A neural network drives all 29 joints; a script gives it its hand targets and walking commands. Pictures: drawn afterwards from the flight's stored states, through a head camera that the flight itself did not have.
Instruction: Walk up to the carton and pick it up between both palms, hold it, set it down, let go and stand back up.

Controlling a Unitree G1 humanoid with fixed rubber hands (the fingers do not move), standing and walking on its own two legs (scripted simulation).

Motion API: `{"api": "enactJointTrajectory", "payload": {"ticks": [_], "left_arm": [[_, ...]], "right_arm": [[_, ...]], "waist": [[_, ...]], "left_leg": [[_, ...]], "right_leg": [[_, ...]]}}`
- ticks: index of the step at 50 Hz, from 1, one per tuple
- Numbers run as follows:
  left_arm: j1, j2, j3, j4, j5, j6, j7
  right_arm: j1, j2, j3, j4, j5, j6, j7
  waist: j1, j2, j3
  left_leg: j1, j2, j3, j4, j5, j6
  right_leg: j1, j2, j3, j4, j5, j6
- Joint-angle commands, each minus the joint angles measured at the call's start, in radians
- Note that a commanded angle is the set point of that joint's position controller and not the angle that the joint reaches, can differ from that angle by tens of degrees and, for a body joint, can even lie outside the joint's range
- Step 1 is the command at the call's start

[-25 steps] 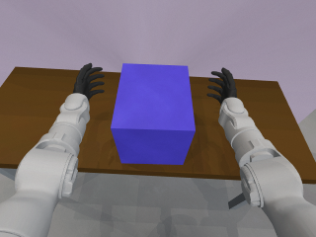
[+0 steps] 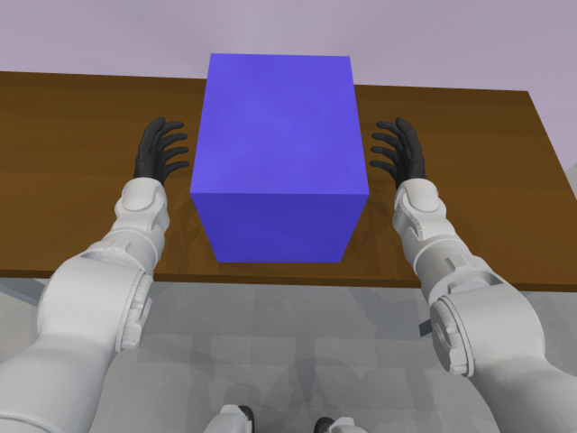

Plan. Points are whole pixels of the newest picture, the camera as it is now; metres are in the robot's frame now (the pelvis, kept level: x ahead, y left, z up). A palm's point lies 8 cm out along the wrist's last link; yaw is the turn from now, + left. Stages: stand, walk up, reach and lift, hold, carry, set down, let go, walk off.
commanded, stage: reach and lift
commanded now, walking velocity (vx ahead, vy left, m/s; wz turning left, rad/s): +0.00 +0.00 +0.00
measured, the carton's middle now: (279, 165) +0.49 +0.04 +0.03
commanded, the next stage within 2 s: none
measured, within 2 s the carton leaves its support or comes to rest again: neither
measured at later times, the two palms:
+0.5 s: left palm (179, 183) +0.45 +0.19 +0.03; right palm (380, 185) +0.46 -0.11 +0.03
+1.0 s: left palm (177, 194) +0.43 +0.19 +0.02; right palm (376, 197) +0.44 -0.10 +0.03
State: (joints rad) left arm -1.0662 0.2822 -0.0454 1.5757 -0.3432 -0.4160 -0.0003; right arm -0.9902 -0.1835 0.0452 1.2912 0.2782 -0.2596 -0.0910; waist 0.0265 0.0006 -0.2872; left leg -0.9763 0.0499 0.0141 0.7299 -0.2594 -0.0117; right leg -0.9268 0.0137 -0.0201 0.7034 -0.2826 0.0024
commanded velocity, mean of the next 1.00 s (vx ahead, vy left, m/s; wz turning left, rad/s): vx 0.00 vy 0.00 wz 0.00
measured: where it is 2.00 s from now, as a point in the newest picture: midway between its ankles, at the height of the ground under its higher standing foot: outside the picture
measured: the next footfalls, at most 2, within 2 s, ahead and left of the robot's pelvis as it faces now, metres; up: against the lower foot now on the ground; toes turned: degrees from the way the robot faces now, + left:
none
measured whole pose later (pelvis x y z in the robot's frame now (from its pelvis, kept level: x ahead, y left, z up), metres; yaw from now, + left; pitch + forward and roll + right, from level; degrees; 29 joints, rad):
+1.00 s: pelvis +0.02 +0.01 +0.03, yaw +0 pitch +23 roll -2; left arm -0.89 0.08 0.53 1.41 0.26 -0.53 0.07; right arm -0.81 0.12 -0.70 1.12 -0.55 -0.45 -0.11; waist 0.04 0.01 -0.14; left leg -0.73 0.05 0.02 0.56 -0.22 0.00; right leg -0.66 0.01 -0.03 0.50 -0.23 0.01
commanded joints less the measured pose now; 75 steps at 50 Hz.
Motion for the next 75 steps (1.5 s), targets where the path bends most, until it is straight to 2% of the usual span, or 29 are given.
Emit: {"api": "enactJointTrajectory", "payload": {"ticks": [1, 5, 6, 7, 8, 9, 13, 16, 18, 20, 22, 23, 24, 27, 28, 29, 31, 32, 36, 37, 38, 44, 50, 51, 57, 63, 68, 72, 75], "left_arm": [[-0.546, 0.182, -0.006, -0.175, 0.004, -0.07, 0.012], [-0.548, 0.173, 0.004, -0.172, 0.011, -0.057, 0.017], [-0.532, 0.156, 0.012, -0.148, 0.019, -0.058, 0.019], [-0.519, 0.158, 0.017, -0.153, 0.033, -0.061, 0.02], [-0.52, 0.147, 0.017, -0.135, 0.046, -0.065, 0.014], [-0.512, 0.147, 0.029, -0.175, 0.061, -0.074, 0.019], [-0.517, 0.107, 0.074, -0.236, 0.102, -0.085, 0.032], [-0.533, 0.069, 0.092, -0.271, 0.134, -0.077, 0.038], [-0.52, 0.024, 0.113, -0.257, 0.17, -0.072, 0.049], [-0.501, 0.043, 0.17, -0.28, 0.207, -0.072, 0.052], [-0.52, 0.028, 0.185, -0.311, 0.23, -0.077, 0.051], [-0.514, 0.032, 0.193, -0.302, 0.231, -0.076, 0.055], [-0.517, -0.016, 0.209, -0.29, 0.263, -0.076, 0.053], [-0.498, -0.162, 0.282, -0.259, 0.368, -0.093, 0.016], [-0.512, -0.254, 0.283, -0.263, 0.405, -0.101, -0.005], [-0.512, -0.349, 0.316, -0.255, 0.459, -0.112, -0.029], [-0.499, -0.54, 0.328, -0.236, 0.585, -0.128, -0.074], [-0.48, -0.609, 0.327, -0.229, 0.607, -0.147, -0.086], [-0.43, -0.617, 0.364, -0.182, 0.672, -0.14, -0.08], [-0.417, -0.617, 0.379, -0.193, 0.672, -0.141, -0.072], [-0.412, -0.602, 0.377, -0.154, 0.674, -0.139, -0.072], [-0.378, -0.616, 0.412, -0.179, 0.706, -0.15, -0.074], [-0.35, -0.633, 0.409, -0.205, 0.738, -0.121, -0.069], [-0.371, -0.633, 0.395, -0.22, 0.734, -0.12, -0.073], [-0.365, -0.639, 0.398, -0.224, 0.723, -0.118, -0.064], [-0.334, -0.656, 0.403, -0.222, 0.736, -0.123, -0.071], [-0.345, -0.682, 0.392, -0.229, 0.731, -0.117, -0.069], [-0.343, -0.673, 0.409, -0.241, 0.741, -0.118, -0.069], [-0.338, -0.667, 0.394, -0.235, 0.736, -0.115, -0.061]], "right_arm": [[-0.521, -0.101, -0.035, -0.182, -0.015, -0.066, 0.009], [-0.539, -0.11, -0.053, -0.178, -0.034, -0.067, 0.001], [-0.533, -0.094, -0.06, -0.173, -0.044, -0.072, -0.001], [-0.527, -0.097, -0.06, -0.183, -0.063, -0.079, -0.008], [-0.533, -0.082, -0.069, -0.165, -0.065, -0.081, -0.013], [-0.492, -0.047, -0.052, -0.156, -0.07, -0.087, -0.017], [-0.511, -0.053, -0.115, -0.207, -0.109, -0.124, -0.017], [-0.498, -0.026, -0.162, -0.233, -0.176, -0.123, -0.021], [-0.507, 0.005, -0.16, -0.203, -0.189, -0.11, -0.011], [-0.492, 0.007, -0.2, -0.24, -0.243, -0.114, -0.015], [-0.508, 0.042, -0.232, -0.233, -0.27, -0.108, -0.02], [-0.508, 0.032, -0.249, -0.267, -0.315, -0.116, -0.024], [-0.522, 0.064, -0.257, -0.284, -0.333, -0.121, -0.021], [-0.512, 0.281, -0.294, -0.294, -0.452, -0.13, 0.015], [-0.512, 0.367, -0.311, -0.274, -0.515, -0.137, 0.036], [-0.507, 0.461, -0.345, -0.288, -0.599, -0.148, 0.064], [-0.458, 0.668, -0.392, -0.23, -0.744, -0.17, 0.131], [-0.427, 0.724, -0.395, -0.217, -0.802, -0.191, 0.151], [-0.37, 0.776, -0.451, -0.123, -0.886, -0.21, 0.177], [-0.361, 0.768, -0.441, -0.105, -0.889, -0.211, 0.175], [-0.38, 0.774, -0.45, -0.093, -0.891, -0.214, 0.166], [-0.344, 0.814, -0.441, -0.118, -0.935, -0.22, 0.161], [-0.311, 0.833, -0.471, -0.076, -0.962, -0.219, 0.155], [-0.32, 0.843, -0.476, -0.1, -0.976, -0.219, 0.153], [-0.332, 0.853, -0.46, -0.113, -0.969, -0.222, 0.146], [-0.32, 0.875, -0.446, -0.135, -0.976, -0.236, 0.142], [-0.295, 0.881, -0.459, -0.092, -0.965, -0.235, 0.143], [-0.296, 0.885, -0.455, -0.113, -0.979, -0.235, 0.143], [-0.293, 0.887, -0.456, -0.108, -0.972, -0.241, 0.137]], "waist": [[-0.003, 0.037, -0.794], [0.029, 0.046, -0.814], [-0.015, 0.027, -0.79], [0.014, 0.018, -0.805], [-0.009, 0.024, -0.786], [0.013, 0.047, -0.787], [0.004, 0.087, -0.848], [-0.015, 0.066, -0.848], [0.011, 0.063, -0.798], [0.03, 0.056, -0.824], [0.013, 0.035, -0.835], [0.026, 0.031, -0.856], [0.006, 0.036, -0.849], [0.028, 0.003, -0.783], [0.012, 0.037, -0.771], [0.035, 0.061, -0.782], [0.03, 0.08, -0.697], [0.01, 0.037, -0.673], [0.005, 0.052, -0.524], [0.03, 0.027, -0.541], [0.01, 0.016, -0.512], [0.027, -0.009, -0.545], [0.039, 0.056, -0.534], [0.012, 0.039, -0.534], [0.022, 0.028, -0.555], [0.03, 0.007, -0.546], [0.021, 0.072, -0.527], [0.015, 0.005, -0.543], [0.022, 0.027, -0.535]], "left_leg": [[0.43, -0.041, 0.052, 0.012, 0.402, -0.072], [0.468, -0.032, 0.055, 0.044, 0.422, -0.065], [0.429, -0.039, 0.063, 0.033, 0.412, -0.074], [0.422, -0.042, 0.061, 0.049, 0.406, -0.075], [0.403, -0.046, 0.068, 0.036, 0.399, -0.067], [0.423, -0.04, 0.073, 0.032, 0.432, -0.075], [0.525, -0.031, 0.06, 0.055, 0.547, -0.095], [0.559, -0.026, 0.055, 0.047, 0.501, -0.092], [0.532, -0.033, 0.058, 0.03, 0.484, -0.086], [0.549, -0.036, 0.068, 0.021, 0.508, -0.083], [0.54, -0.032, 0.069, 0.024, 0.517, -0.076], [0.566, -0.042, 0.079, 0.023, 0.569, -0.077], [0.569, -0.04, 0.055, 0.03, 0.591, -0.084], [0.518, -0.043, 0.073, -0.013, 0.529, -0.062], [0.537, -0.045, 0.084, -0.033, 0.537, -0.07], [0.545, -0.042, 0.082, -0.039, 0.53, -0.063], [0.597, -0.039, 0.08, -0.054, 0.547, -0.067], [0.636, -0.029, 0.076, -0.055, 0.581, -0.07], [0.613, -0.026, 0.064, -0.109, 0.528, -0.065], [0.618, -0.018, 0.066, -0.09, 0.537, -0.063], [0.596, -0.026, 0.07, -0.092, 0.54, -0.056], [0.567, -0.026, 0.079, -0.13, 0.487, -0.039], [0.618, -0.025, 0.095, -0.154, 0.557, -0.051], [0.58, -0.029, 0.1, -0.168, 0.516, -0.046], [0.544, -0.028, 0.095, -0.164, 0.537, -0.038], [0.524, -0.032, 0.106, -0.181, 0.542, -0.038], [0.621, -0.016, 0.092, -0.163, 0.609, -0.051], [0.569, -0.023, 0.097, -0.164, 0.55, -0.038], [0.573, -0.025, 0.097, -0.185, 0.529, -0.038]], "right_leg": [[0.381, 0.015, -0.026, -0.004, 0.338, 0.025], [0.327, 0.02, -0.028, -0.001, 0.317, 0.02], [0.358, 0.019, -0.03, 0.0, 0.33, 0.022], [0.369, 0.023, -0.036, 0.007, 0.342, 0.034], [0.399, 0.007, -0.025, -0.002, 0.381, 0.031], [0.401, 0.014, -0.019, 0.002, 0.408, 0.033], [0.357, 0.028, -0.047, 0.011, 0.435, 0.024], [0.356, 0.036, -0.057, -0.028, 0.35, 0.017], [0.369, 0.028, -0.041, -0.031, 0.341, 0.013], [0.414, 0.026, -0.033, -0.033, 0.401, 0.022], [0.443, 0.033, -0.041, -0.032, 0.424, 0.026], [0.453, 0.042, -0.052, -0.034, 0.474, 0.038], [0.47, 0.037, -0.041, -0.037, 0.493, 0.027], [0.538, 0.028, -0.032, -0.049, 0.505, 0.031], [0.558, 0.023, -0.041, -0.055, 0.527, 0.025], [0.557, 0.016, -0.048, -0.055, 0.525, 0.021], [0.555, 0.019, -0.07, -0.078, 0.514, 0.011], [0.564, 0.016, -0.076, -0.086, 0.531, 0.01], [0.533, 0.029, -0.088, -0.151, 0.414, -0.002], [0.523, 0.029, -0.076, -0.143, 0.415, -0.006], [0.541, 0.024, -0.079, -0.154, 0.456, 0.0], [0.636, 0.004, -0.065, -0.162, 0.49, 0.008], [0.656, 0.005, -0.071, -0.198, 0.503, 0.004], [0.67, -0.002, -0.064, -0.207, 0.494, 0.009], [0.743, -0.006, -0.054, -0.165, 0.609, 0.018], [0.772, -0.006, -0.052, -0.172, 0.597, 0.009], [0.682, -0.004, -0.066, -0.174, 0.577, 0.002], [0.707, -0.002, -0.066, -0.18, 0.56, 0.01], [0.707, 0.0, -0.065, -0.186, 0.538, 0.012]]}}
